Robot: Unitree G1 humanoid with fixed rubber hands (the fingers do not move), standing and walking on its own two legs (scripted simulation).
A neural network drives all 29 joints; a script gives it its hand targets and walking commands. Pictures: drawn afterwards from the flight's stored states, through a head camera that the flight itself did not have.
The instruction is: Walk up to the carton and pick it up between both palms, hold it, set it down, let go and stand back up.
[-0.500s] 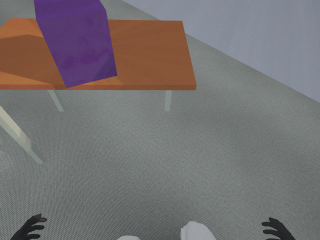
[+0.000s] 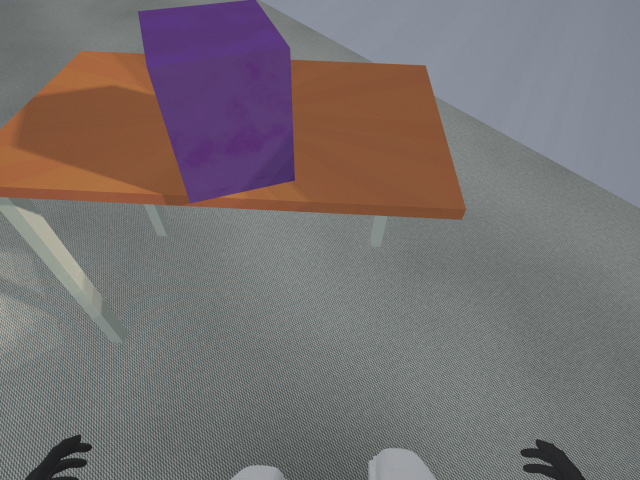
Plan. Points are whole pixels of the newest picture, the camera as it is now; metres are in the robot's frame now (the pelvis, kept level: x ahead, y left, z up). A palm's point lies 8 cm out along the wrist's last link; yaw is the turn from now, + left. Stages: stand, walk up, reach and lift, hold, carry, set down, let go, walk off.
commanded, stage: walk up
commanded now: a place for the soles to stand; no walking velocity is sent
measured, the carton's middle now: (222, 102) +0.70 +0.18 +0.10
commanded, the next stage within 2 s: none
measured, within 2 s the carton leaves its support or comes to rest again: neither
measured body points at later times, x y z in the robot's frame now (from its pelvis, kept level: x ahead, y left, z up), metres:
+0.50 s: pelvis +0.08 +0.04 -0.01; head +0.09 +0.03 +0.44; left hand +0.16 +0.39 -0.06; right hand +0.21 -0.26 -0.10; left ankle +0.10 +0.16 -0.70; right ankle +0.13 -0.15 -0.70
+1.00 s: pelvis +0.16 +0.07 +0.00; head +0.18 +0.04 +0.44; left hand +0.26 +0.41 -0.05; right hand +0.28 -0.24 -0.10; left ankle +0.14 +0.18 -0.66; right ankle +0.24 -0.08 -0.70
